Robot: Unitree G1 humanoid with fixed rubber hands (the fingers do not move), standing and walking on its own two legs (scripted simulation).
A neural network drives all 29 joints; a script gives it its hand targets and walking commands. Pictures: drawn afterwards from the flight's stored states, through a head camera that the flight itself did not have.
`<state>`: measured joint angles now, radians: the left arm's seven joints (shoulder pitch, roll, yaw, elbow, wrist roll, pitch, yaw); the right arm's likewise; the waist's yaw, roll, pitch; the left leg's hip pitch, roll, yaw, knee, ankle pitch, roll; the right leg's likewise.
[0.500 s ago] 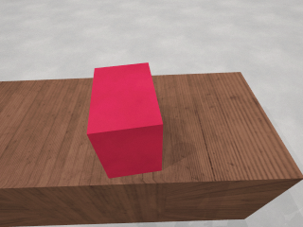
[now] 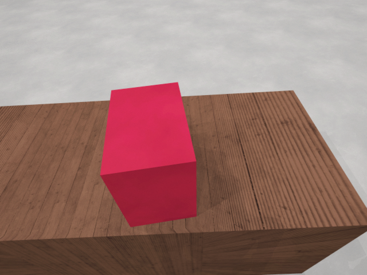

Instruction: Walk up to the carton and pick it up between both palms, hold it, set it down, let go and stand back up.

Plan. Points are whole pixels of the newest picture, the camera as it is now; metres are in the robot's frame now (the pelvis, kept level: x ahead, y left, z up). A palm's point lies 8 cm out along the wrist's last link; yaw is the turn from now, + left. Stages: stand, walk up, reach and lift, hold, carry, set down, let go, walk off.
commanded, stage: stand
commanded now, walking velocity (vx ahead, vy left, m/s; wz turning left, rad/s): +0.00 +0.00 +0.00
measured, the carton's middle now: (154, 154) +0.45 +0.12 -0.03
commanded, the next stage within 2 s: none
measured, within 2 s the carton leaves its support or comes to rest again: neither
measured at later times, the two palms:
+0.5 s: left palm out of the picture -0.03 +0.20 -0.15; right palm out of the picture -0.04 -0.20 -0.15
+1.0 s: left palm out of the picture -0.02 +0.21 -0.15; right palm out of the picture -0.02 -0.19 -0.15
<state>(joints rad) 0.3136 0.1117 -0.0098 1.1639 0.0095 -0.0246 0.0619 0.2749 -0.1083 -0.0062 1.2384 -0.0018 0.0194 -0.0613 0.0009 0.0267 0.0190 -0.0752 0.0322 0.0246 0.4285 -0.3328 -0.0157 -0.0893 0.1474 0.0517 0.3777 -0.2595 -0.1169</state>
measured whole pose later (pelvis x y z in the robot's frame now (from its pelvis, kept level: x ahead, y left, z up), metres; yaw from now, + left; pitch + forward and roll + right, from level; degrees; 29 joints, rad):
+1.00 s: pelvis +0.03 +0.01 +0.00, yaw -1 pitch -1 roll -1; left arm 0.33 0.10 -0.02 1.19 0.01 -0.03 0.07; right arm 0.30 -0.10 -0.01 1.22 0.00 0.02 -0.06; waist 0.00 0.02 0.03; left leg -0.04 0.03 0.04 0.42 -0.37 0.00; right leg -0.06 0.14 0.07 0.38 -0.30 -0.11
